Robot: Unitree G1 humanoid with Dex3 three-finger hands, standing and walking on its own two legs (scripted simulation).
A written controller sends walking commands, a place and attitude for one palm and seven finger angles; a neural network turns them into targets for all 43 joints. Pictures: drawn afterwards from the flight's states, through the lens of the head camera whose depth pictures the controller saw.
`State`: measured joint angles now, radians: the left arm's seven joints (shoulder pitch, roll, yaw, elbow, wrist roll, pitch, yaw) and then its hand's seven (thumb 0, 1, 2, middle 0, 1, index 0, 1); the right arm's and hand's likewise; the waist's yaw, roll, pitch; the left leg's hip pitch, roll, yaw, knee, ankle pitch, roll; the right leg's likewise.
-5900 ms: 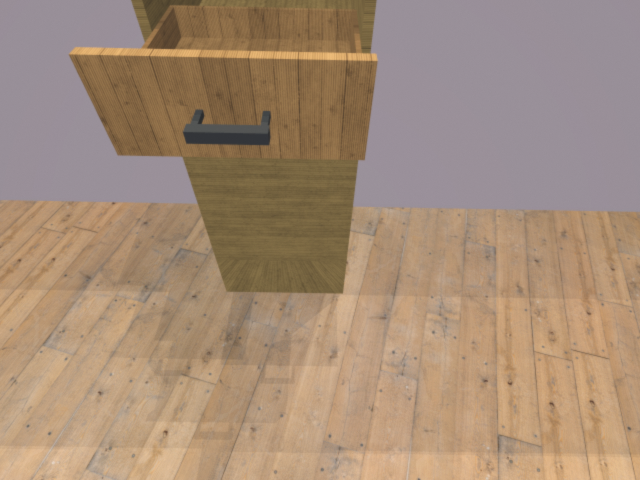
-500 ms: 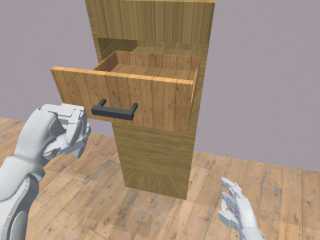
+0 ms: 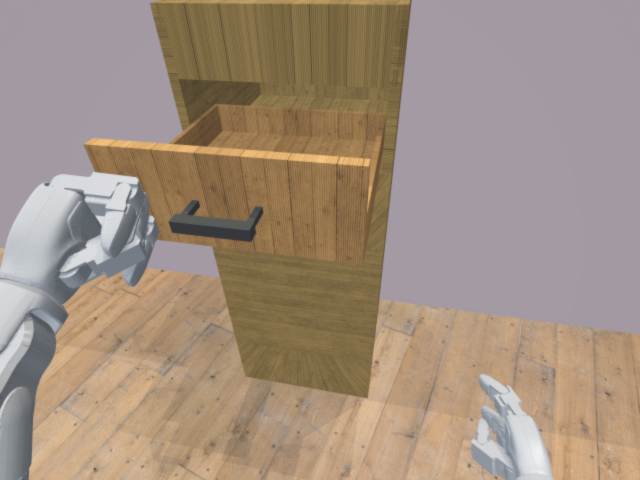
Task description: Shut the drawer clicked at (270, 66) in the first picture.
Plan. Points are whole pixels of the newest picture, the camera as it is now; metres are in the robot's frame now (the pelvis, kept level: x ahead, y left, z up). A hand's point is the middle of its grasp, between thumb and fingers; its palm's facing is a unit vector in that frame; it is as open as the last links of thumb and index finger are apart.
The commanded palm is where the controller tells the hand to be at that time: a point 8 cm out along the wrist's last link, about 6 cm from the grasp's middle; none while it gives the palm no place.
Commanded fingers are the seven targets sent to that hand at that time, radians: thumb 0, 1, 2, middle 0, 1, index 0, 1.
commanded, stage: bring the fist close to the handle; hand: left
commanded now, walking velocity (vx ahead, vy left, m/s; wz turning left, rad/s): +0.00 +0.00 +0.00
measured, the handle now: (218, 218) +0.38 +0.20 +0.18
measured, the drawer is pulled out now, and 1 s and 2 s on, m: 0.28 0.28 0.26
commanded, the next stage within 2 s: push the drawer shut in 1.44 s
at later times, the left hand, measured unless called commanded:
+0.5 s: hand (171, 263) +0.24 +0.19 +0.22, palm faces -0.02 -1.00 -0.09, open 3.2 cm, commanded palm +0.20 +0.22 +0.23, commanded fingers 0.00 0.90 0.90 -1.40 -1.60 -1.40 -1.60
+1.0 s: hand (216, 275) +0.27 +0.17 +0.17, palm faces -0.04 -1.00 -0.06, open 3.2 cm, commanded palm +0.25 +0.22 +0.18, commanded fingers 0.00 0.90 0.90 -1.40 -1.60 -1.40 -1.60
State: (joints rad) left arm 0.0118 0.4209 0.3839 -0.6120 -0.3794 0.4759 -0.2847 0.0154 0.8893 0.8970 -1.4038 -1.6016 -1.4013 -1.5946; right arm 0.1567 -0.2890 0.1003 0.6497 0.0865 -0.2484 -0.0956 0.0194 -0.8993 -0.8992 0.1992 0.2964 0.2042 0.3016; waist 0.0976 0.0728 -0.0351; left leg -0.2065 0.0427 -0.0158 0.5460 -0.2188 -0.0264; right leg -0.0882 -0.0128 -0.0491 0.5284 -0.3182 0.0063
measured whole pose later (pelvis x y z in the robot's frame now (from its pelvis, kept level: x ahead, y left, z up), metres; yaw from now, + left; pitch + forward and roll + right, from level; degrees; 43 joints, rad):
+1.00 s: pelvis +0.02 -0.01 +0.00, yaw +0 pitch -4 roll +0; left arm 0.08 0.28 0.22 -0.30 -0.29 0.29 -0.23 0.02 0.89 0.90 -1.40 -1.60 -1.40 -1.60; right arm 0.20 -0.24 0.08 0.63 0.05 -0.18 -0.09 0.02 -0.90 -0.90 0.20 0.30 0.21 0.30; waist 0.04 0.05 -0.02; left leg -0.24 0.05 -0.01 0.53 -0.23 -0.03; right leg -0.13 -0.01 -0.05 0.53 -0.34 0.00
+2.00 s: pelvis +0.02 +0.00 +0.00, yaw +0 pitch -3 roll +0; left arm -0.17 0.26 0.18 -0.02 -0.24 0.23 -0.19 0.00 0.88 0.95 -1.40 -1.60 -1.40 -1.60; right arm 0.18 -0.24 0.08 0.65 0.06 -0.13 -0.11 0.02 -0.90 -0.90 0.20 0.30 0.21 0.30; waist 0.05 0.05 -0.01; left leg -0.25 0.04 -0.02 0.54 -0.23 -0.03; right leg -0.14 -0.02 -0.06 0.53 -0.33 0.00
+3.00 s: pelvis +0.02 +0.00 +0.00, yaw -1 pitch +1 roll -1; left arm -0.65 0.32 0.21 0.61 -0.19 0.08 -0.18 0.00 0.86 0.94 -1.40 -1.60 -1.40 -1.60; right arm 0.25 -0.26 0.05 0.69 0.06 -0.08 -0.09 0.01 -0.90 -0.90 0.20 0.30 0.21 0.30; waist -0.02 0.03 -0.03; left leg -0.34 0.04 -0.01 0.55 -0.23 -0.02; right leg -0.22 -0.01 -0.04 0.52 -0.32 0.01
